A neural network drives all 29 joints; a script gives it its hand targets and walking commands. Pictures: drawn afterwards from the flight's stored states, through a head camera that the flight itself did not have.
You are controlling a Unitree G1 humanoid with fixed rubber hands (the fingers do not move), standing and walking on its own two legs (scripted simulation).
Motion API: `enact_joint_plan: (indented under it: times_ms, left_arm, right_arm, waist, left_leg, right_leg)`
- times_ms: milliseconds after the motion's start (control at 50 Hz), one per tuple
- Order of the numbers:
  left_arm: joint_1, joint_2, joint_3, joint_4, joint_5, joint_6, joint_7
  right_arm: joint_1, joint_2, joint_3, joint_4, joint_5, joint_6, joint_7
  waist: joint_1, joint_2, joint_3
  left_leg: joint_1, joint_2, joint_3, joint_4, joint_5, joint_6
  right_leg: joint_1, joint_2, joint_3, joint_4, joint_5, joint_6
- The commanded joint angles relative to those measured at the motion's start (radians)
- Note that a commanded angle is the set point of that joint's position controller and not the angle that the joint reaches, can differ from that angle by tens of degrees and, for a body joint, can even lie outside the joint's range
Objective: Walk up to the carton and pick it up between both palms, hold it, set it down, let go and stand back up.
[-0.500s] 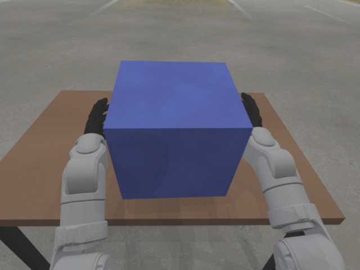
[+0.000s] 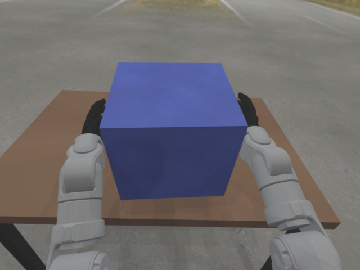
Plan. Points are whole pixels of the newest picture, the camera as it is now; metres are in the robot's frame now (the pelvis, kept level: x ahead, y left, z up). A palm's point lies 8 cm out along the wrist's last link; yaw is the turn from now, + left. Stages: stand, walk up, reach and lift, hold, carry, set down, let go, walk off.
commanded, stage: hold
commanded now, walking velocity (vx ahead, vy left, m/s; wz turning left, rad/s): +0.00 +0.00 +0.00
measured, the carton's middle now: (171, 130) +0.39 +0.01 +0.18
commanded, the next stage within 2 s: none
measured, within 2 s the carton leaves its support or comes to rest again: neither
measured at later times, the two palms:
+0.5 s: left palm (96, 135) +0.35 +0.17 +0.19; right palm (249, 128) +0.36 -0.16 +0.20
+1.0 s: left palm (95, 133) +0.35 +0.17 +0.20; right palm (249, 129) +0.36 -0.15 +0.20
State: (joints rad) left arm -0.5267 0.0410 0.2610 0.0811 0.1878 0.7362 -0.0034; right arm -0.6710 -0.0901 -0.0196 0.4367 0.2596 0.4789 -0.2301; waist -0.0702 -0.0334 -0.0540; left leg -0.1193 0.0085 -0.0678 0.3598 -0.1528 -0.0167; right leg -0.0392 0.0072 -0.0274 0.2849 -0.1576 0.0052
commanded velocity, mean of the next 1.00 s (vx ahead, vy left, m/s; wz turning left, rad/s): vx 0.00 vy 0.00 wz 0.00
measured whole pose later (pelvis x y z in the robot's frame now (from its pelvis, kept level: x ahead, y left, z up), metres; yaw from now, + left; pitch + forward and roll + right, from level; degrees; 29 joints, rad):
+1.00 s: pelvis +0.00 +0.00 +0.00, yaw +0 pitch -5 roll -1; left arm -0.55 0.03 0.26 0.08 0.19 0.75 0.00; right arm -0.66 -0.08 -0.05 0.41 0.23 0.49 -0.22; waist -0.07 -0.02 -0.05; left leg -0.13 0.00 -0.07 0.35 -0.15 -0.01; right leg -0.05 0.00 -0.02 0.29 -0.16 0.01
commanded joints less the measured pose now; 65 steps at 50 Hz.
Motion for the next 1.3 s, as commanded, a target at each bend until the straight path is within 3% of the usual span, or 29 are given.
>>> enact_joint_plan:
  times_ms: [0,140,300,500,680,820,840,940,1140,1280]
  left_arm:
    - [-0.868,-0.578,-0.555,-0.226,-0.175,-0.083,-0.139]
    - [-0.894,-0.595,-0.592,-0.259,-0.211,-0.091,-0.124]
    - [-0.833,-0.562,-0.529,-0.209,-0.174,-0.079,-0.14]
    - [-0.85,-0.555,-0.554,-0.276,-0.185,-0.084,-0.153]
    - [-0.823,-0.55,-0.553,-0.271,-0.172,-0.07,-0.162]
    - [-0.844,-0.566,-0.569,-0.275,-0.187,-0.075,-0.151]
    - [-0.925,-0.572,-0.594,-0.304,-0.223,-0.091,-0.144]
    - [-0.877,-0.557,-0.539,-0.194,-0.188,-0.09,-0.137]
    - [-0.872,-0.56,-0.478,-0.137,-0.165,-0.1,-0.152]
    - [-0.913,-0.576,-0.519,-0.195,-0.192,-0.117,-0.143]
  right_arm:
    - [-0.779,0.606,0.378,-0.337,0.106,-0.062,0.149]
    - [-0.821,0.631,0.414,-0.401,0.126,-0.069,0.152]
    - [-0.789,0.619,0.415,-0.367,0.114,-0.056,0.143]
    - [-0.771,0.634,0.439,-0.43,0.141,-0.052,0.123]
    - [-0.739,0.598,0.407,-0.407,0.115,-0.041,0.128]
    - [-0.773,0.602,0.414,-0.427,0.117,-0.052,0.139]
    - [-0.81,0.599,0.392,-0.431,0.111,-0.064,0.151]
    - [-0.802,0.592,0.376,-0.345,0.085,-0.072,0.17]
    - [-0.82,0.613,0.387,-0.296,0.097,-0.081,0.157]
    - [-0.829,0.624,0.399,-0.338,0.118,-0.095,0.153]
  waist:
    - [-0.013,0.105,-0.407]
    - [-0.001,0.103,-0.495]
    - [0.014,0.052,-0.458]
    - [-0.004,0.078,-0.47]
    - [-0.019,0.091,-0.423]
    - [-0.009,0.095,-0.458]
    - [-0.026,0.121,-0.505]
    - [-0.001,0.082,-0.455]
    - [0.011,0.048,-0.454]
    - [-0.007,0.072,-0.501]
  left_leg:
    - [0.185,-0.047,0.047,-0.037,0.228,-0.034]
    - [0.21,-0.047,0.045,-0.012,0.275,-0.035]
    - [0.176,-0.055,0.054,-0.033,0.237,-0.008]
    - [0.201,-0.067,0.049,-0.004,0.337,-0.028]
    - [0.196,-0.059,0.049,-0.022,0.285,-0.038]
    - [0.21,-0.051,0.047,-0.017,0.286,-0.038]
    - [0.185,-0.056,0.046,-0.021,0.264,-0.047]
    - [0.168,-0.054,0.051,-0.044,0.196,-0.023]
    - [0.162,-0.067,0.055,-0.038,0.235,-0.009]
    - [0.192,-0.067,0.045,-0.012,0.3,-0.025]
  right_leg:
    - [0.011,0.054,-0.021,-0.037,0.095,0.023]
    - [0.017,0.059,-0.02,-0.026,0.146,0.025]
    - [0.063,0.048,-0.005,-0.03,0.165,0.037]
    - [0.091,0.048,-0.008,-0.014,0.279,0.048]
    - [0.068,0.049,-0.014,-0.025,0.21,0.037]
    - [0.045,0.057,-0.022,-0.026,0.177,0.029]
    - [0.039,0.054,-0.025,-0.017,0.167,0.034]
    - [0.038,0.051,-0.022,-0.028,0.137,0.033]
    - [0.09,0.051,-0.014,-0.025,0.209,0.047]
    - [0.091,0.055,-0.017,-0.017,0.258,0.045]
